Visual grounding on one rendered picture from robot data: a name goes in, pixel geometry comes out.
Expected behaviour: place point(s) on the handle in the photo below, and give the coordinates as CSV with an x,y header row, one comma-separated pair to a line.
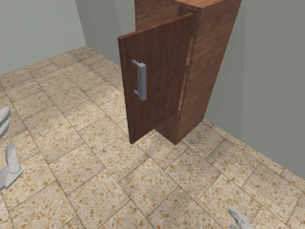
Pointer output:
x,y
141,79

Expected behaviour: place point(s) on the robot right hand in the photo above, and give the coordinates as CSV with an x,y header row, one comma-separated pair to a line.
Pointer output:
x,y
240,219

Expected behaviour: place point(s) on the cupboard door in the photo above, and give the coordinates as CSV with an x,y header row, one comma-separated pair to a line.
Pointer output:
x,y
163,48

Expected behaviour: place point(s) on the robot left hand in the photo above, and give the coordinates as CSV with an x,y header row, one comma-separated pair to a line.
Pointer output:
x,y
8,175

